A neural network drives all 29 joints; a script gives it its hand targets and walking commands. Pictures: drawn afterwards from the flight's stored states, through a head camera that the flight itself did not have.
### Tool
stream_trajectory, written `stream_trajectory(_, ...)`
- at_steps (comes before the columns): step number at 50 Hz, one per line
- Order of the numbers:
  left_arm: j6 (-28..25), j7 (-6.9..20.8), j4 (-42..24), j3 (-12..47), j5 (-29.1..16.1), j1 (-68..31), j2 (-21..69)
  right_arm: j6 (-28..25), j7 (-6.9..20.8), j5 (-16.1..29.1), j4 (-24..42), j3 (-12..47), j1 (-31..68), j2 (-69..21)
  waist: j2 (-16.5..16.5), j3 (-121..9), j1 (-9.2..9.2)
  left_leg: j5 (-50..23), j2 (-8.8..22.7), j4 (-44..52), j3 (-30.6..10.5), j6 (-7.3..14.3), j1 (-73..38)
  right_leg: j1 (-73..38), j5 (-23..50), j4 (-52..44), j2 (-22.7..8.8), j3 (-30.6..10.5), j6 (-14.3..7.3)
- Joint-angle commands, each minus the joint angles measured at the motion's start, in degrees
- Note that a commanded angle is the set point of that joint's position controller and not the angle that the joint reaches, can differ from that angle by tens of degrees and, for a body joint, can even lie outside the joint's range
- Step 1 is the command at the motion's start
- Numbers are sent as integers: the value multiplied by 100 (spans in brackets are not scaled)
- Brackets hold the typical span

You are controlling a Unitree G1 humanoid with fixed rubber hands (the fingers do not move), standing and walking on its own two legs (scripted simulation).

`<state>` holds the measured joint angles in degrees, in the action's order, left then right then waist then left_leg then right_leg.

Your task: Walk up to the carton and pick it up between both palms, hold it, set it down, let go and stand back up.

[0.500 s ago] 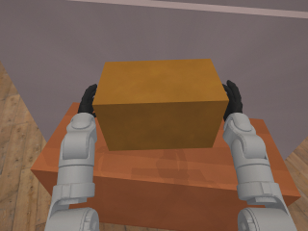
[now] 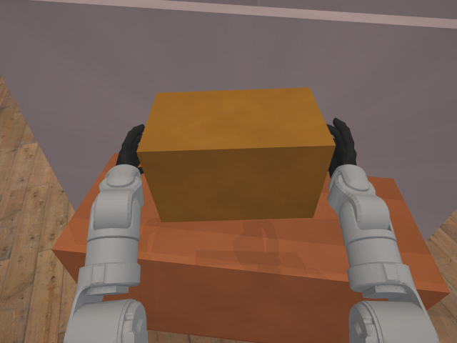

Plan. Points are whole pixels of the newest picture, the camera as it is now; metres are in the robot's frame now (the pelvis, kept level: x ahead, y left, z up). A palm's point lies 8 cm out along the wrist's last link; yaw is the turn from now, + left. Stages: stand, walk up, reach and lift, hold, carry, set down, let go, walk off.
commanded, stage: hold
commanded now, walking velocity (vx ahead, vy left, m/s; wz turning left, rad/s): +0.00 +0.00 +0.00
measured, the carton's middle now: (234, 155) +0.40 +0.00 +0.16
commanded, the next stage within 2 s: none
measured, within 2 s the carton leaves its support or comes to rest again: neither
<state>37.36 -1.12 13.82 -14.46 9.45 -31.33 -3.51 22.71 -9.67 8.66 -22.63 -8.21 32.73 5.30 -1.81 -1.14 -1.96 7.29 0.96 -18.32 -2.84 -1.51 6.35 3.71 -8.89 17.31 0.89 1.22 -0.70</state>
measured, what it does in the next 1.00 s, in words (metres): stands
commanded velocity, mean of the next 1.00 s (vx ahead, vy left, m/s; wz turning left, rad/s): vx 0.00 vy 0.00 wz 0.00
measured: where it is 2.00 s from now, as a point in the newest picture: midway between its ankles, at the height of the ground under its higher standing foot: outside the picture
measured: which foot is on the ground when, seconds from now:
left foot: down 0.00-1.00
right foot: down 0.00-1.00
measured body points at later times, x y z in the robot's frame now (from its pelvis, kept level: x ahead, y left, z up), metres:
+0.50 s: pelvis +0.00 +0.00 +0.00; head -0.03 +0.02 +0.45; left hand +0.37 +0.19 +0.15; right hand +0.38 -0.18 +0.17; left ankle +0.04 +0.13 -0.75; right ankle +0.01 -0.11 -0.75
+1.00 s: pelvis +0.01 +0.00 +0.00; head -0.03 +0.02 +0.45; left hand +0.37 +0.18 +0.15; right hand +0.38 -0.18 +0.17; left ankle +0.04 +0.13 -0.75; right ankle +0.01 -0.11 -0.75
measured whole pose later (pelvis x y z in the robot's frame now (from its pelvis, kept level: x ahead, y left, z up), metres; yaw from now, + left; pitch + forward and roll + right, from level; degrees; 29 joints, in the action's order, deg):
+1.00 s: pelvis +0.01 +0.00 +0.00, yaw +0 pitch -4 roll +0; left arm 38.0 -1.9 9.2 -13.7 9.4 -28.8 -2.6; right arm 22.1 -9.5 10.3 -20.2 -6.7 31.5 6.5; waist -1.9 -0.7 -2.1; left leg 7.7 1.1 -18.0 -2.4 -1.5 5.9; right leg 3.3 -8.9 16.6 1.0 0.8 -0.6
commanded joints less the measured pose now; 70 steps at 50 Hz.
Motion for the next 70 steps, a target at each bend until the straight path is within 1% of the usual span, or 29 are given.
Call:
stream_trajectory(1,-652,1078,-1909,2871,-1207,-5066,3218,-478,1110,700,2063,2656,5236,-3051,270,-3220,-93,-1062,-362,67,335,-55,-1078,-418,1041,-205,169,130,178)
stream_trajectory(2,-717,1065,-1852,2626,-1106,-5167,3050,-431,1119,754,1784,2854,5085,-3156,251,-3152,83,-1030,-383,50,392,-25,-1123,-420,898,-226,167,75,190)
stream_trajectory(3,-751,1038,-1837,2922,-1281,-5318,3206,-459,1122,759,1838,2641,5117,-2950,426,-3190,-183,-978,-371,49,310,-109,-1115,-181,813,-202,165,129,157)
stream_trajectory(9,-621,1067,-1389,2395,-779,-4798,2994,-392,1186,619,1037,2565,4833,-2879,387,-2737,104,-820,-362,213,363,-36,-988,-312,649,-273,176,143,111)
stream_trajectory(16,-719,1031,-1915,2746,-1144,-4891,3148,-549,1148,777,1664,2704,4818,-2938,243,-3442,-58,-1756,-403,-77,361,-143,-1387,-498,1389,-184,211,157,177)
stream_trajectory(17,-705,1012,-1857,2698,-1071,-4634,3165,-602,1147,885,1877,2813,4941,-2947,118,-3488,82,-2020,-364,-120,317,-126,-1488,-517,1573,-187,257,174,188)
stream_trajectory(22,-614,1115,-1757,2754,-1122,-4427,3074,-491,1040,786,1940,2695,4616,-2806,31,-3000,-178,-1757,-444,-100,325,-69,-1232,-599,1795,-191,194,128,248)
stream_trajectory(27,-662,1050,-2385,2855,-1093,-4816,3061,-459,1084,947,2296,2999,4846,-2925,343,-3387,50,-1840,-420,-105,339,-132,-1377,-560,1488,-160,215,138,209)
stream_trajectory(28,-674,988,-2239,2958,-1061,-5018,3135,-450,1126,973,2090,2885,4947,-2843,505,-3150,12,-1591,-408,-96,259,-184,-1257,-280,1148,-174,215,121,158)
stream_trajectory(29,-601,1048,-1688,2743,-1035,-5005,2951,-356,1109,780,1822,2766,4944,-2899,173,-2794,2,-1031,-411,44,371,-65,-1017,-207,820,-263,163,113,207)
stream_trajectory(31,-648,1061,-2232,3033,-1188,-4522,3070,-456,1070,851,2272,2790,4584,-2839,298,-3348,-174,-1771,-419,-116,333,-130,-1329,-575,1720,-188,215,119,169)
stream_trajectory(32,-620,1026,-2334,3135,-1172,-4412,3252,-397,1070,903,2053,2696,4378,-2652,597,-3168,-199,-1738,-379,-89,248,-222,-1397,-317,1305,-211,255,130,148)
stream_trajectory(33,-613,1032,-2073,2872,-1085,-4698,3031,-370,1079,906,2076,2822,4705,-2851,331,-2895,-13,-1531,-426,-48,353,-134,-1205,-334,1232,-255,200,84,189)
stream_trajectory(34,-603,1039,-2145,2985,-1162,-4646,3119,-366,1063,888,2094,2786,4639,-2791,370,-2970,-143,-1617,-400,-60,306,-176,-1213,-383,1390,-189,204,121,185)
stream_trajectory(35,-608,1029,-2316,2879,-1131,-4596,3067,-392,1069,912,2247,2924,4636,-2907,189,-3274,-26,-1722,-404,-105,291,-143,-1296,-560,1523,-171,222,105,210)
stream_trajectory(38,-476,1048,-1696,2576,-858,-4399,2901,-326,1187,847,1689,2784,4707,-2657,293,-2662,154,-1260,-340,76,290,-135,-1106,-263,860,-279,235,147,85)
stream_trajectory(42,-452,1152,-1900,2654,-885,-4180,3089,-366,1158,779,1671,2667,4530,-2734,178,-2688,-59,-1212,-354,154,388,-78,-1131,-528,1068,-317,224,134,121)
stream_trajectory(43,-536,1202,-1756,2687,-980,-4482,3019,-384,1082,694,1862,2616,4629,-2828,-161,-2585,-202,-1066,-423,107,358,-49,-1041,-454,1204,-359,113,92,229)
stream_trajectory(45,-538,1102,-2032,2621,-956,-4618,3081,-417,1168,840,1768,2757,4802,-2828,152,-2846,54,-1473,-367,63,347,-58,-1246,-445,1211,-232,195,145,208)
stream_trajectory(48,-644,1029,-2529,2907,-1185,-4628,3071,-484,1097,944,2319,2961,4609,-2941,260,-3584,-41,-2314,-411,-227,344,-175,-1529,-596,2012,-80,244,140,250)
stream_trajectory(52,-591,1045,-2105,2816,-1087,-4758,2964,-369,1141,811,1883,2806,4469,-2809,324,-2975,-48,-1419,-419,-45,361,-127,-1223,-313,1238,-206,171,90,188)
stream_trajectory(53,-565,1044,-1943,2724,-1002,-4619,2993,-385,1186,840,1903,2889,4728,-2795,357,-2893,160,-1259,-437,55,425,-84,-1073,-324,987,-217,217,94,193)
stream_trajectory(56,-491,1076,-1988,2693,-947,-4339,2962,-393,1124,883,1962,2836,4617,-2807,287,-2680,73,-1597,-395,8,346,-116,-1146,-394,1335,-231,206,100,179)
stream_trajectory(57,-566,1072,-2340,2924,-1155,-4600,3121,-428,1112,902,2103,2818,4611,-2862,228,-3157,-131,-1747,-411,-78,284,-133,-1359,-489,1528,-192,180,113,242)
stream_trajectory(58,-588,1045,-2307,2829,-1084,-4433,3048,-462,1084,908,2308,2966,4703,-2881,147,-3237,51,-2034,-398,-116,287,-126,-1356,-631,1789,-151,231,112,213)
stream_trajectory(64,-572,1206,-1783,2710,-1066,-4779,2826,-347,1033,570,1690,2628,4688,-2949,-33,-2672,-156,-822,-456,114,425,16,-878,-504,1077,-285,82,73,265)
stream_trajectory(67,-608,1138,-1984,2555,-997,-4717,2906,-423,1073,755,1967,2903,4807,-3009,146,-3110,37,-1467,-452,-23,426,2,-1194,-660,1568,-155,106,83,289)
stream_trajectory(68,-616,1123,-2053,2771,-1123,-4868,2946,-447,1056,722,2028,2788,4963,-2935,298,-3290,-68,-1647,-418,-40,390,-111,-1231,-536,1492,-136,175,156,224)
stream_trajectory(70,-664,1106,-1856,2662,-1172,-5270,2947,-434,1091,728,1917,2816,5092,-2962,215,-3167,-6,-1189,-470,-16,434,-18,-1060,-489,1145,-177,158,103,240)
